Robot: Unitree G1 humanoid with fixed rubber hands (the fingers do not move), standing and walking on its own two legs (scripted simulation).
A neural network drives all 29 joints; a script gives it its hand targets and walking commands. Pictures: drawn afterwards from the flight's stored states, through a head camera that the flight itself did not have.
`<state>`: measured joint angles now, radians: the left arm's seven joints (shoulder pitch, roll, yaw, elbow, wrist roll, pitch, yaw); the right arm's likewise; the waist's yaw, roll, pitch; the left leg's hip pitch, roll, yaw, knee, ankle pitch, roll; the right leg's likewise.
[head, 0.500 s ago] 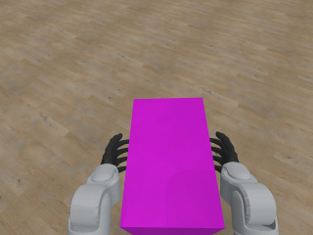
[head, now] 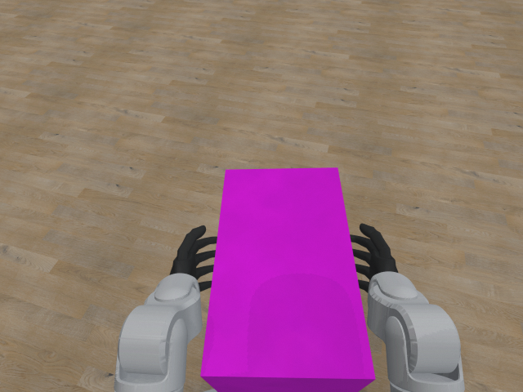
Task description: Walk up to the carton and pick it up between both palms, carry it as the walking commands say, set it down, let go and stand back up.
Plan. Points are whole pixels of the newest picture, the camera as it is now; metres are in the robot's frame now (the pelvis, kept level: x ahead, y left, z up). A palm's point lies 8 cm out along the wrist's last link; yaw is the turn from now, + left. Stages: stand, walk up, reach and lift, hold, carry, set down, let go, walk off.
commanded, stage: carry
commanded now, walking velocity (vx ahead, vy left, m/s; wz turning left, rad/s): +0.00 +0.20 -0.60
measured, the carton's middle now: (282, 290) +0.27 -0.01 +0.00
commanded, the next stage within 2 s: hold in 1.98 s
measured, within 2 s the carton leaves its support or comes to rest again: neither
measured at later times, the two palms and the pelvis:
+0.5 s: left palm (215, 289) +0.24 +0.08 +0.08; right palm (430, 356) +0.17 -0.16 +0.08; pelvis -0.04 +0.04 -0.01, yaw -17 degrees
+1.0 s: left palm (197, 330) +0.19 +0.09 +0.10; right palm out of the picture +0.10 -0.15 +0.11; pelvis -0.09 +0.06 +0.01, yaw -21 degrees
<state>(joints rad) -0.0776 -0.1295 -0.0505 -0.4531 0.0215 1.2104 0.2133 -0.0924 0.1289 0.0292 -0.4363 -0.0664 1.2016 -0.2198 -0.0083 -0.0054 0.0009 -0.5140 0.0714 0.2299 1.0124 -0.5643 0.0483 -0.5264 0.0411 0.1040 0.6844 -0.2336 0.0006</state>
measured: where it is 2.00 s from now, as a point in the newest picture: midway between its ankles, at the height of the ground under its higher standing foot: outside the picture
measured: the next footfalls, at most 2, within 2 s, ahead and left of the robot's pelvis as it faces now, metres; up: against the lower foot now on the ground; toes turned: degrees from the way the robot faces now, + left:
left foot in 0.10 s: -0.04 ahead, +0.12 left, +0.00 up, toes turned -17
right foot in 0.48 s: +0.00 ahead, -0.08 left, +0.00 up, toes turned -14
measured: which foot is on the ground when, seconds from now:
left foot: up 0.00-0.08, down 0.10-1.00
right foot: down 0.00-0.12, up 0.14-0.46, down 0.48-0.72, up 0.74-1.00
